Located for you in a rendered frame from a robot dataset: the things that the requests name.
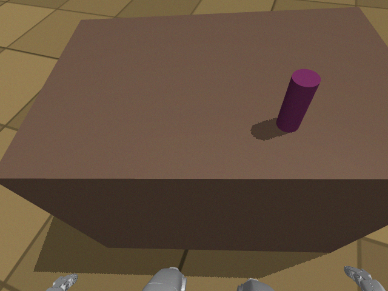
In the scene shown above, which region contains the right robot hand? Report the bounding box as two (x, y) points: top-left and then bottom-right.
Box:
(344, 266), (386, 291)

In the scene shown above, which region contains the can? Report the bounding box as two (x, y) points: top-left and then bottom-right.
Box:
(276, 69), (321, 133)

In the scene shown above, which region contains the left robot hand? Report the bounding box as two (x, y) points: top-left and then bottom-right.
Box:
(46, 273), (78, 291)

